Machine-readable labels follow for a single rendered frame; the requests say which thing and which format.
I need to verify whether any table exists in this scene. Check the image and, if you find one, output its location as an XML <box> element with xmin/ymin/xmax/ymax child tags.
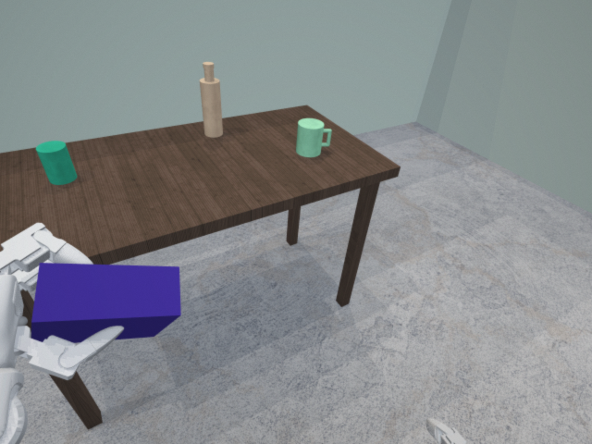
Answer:
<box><xmin>0</xmin><ymin>105</ymin><xmax>401</xmax><ymax>429</ymax></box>

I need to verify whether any robot left hand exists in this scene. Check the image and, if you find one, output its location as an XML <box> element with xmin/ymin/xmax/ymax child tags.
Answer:
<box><xmin>0</xmin><ymin>223</ymin><xmax>124</xmax><ymax>380</ymax></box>

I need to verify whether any sponge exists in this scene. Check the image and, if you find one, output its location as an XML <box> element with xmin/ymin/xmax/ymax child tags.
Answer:
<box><xmin>31</xmin><ymin>263</ymin><xmax>181</xmax><ymax>343</ymax></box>

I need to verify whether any robot right hand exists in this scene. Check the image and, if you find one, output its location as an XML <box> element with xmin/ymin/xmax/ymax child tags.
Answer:
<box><xmin>425</xmin><ymin>418</ymin><xmax>466</xmax><ymax>444</ymax></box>

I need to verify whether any left robot forearm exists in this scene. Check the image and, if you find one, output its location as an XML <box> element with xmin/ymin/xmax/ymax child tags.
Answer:
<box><xmin>0</xmin><ymin>368</ymin><xmax>28</xmax><ymax>444</ymax></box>

